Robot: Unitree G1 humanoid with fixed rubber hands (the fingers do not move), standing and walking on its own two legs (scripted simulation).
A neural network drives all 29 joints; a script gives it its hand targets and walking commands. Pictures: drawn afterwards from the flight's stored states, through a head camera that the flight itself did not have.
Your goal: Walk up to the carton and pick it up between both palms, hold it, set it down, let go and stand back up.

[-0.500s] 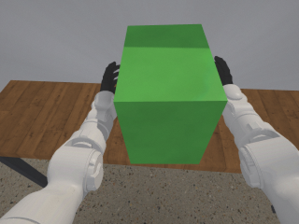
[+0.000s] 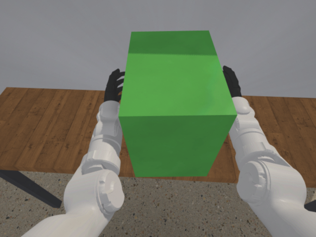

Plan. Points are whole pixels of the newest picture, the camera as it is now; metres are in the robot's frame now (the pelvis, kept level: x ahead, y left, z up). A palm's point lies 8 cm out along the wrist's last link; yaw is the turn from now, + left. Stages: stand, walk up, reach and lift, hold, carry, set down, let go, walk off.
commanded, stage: reach and lift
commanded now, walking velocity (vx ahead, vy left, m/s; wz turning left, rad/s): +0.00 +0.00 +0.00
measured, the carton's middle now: (170, 106) +0.45 +0.04 +0.06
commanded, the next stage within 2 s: none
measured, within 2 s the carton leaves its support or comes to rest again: leaves its support in 1.50 s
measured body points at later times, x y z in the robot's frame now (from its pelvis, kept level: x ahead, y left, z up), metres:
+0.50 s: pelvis +0.00 -0.01 +0.00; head +0.03 +0.02 +0.45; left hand +0.41 +0.20 +0.11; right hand +0.45 -0.11 +0.12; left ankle +0.00 +0.14 -0.75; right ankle -0.03 -0.11 -0.75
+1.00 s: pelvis +0.00 +0.00 +0.00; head +0.03 +0.02 +0.45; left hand +0.41 +0.19 +0.11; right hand +0.45 -0.12 +0.12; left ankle +0.00 +0.14 -0.75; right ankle -0.03 -0.11 -0.75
